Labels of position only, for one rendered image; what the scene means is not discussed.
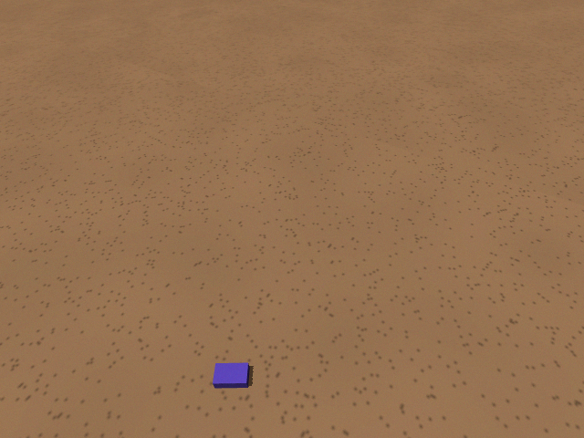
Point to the small box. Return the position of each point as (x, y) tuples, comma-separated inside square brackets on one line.
[(231, 375)]

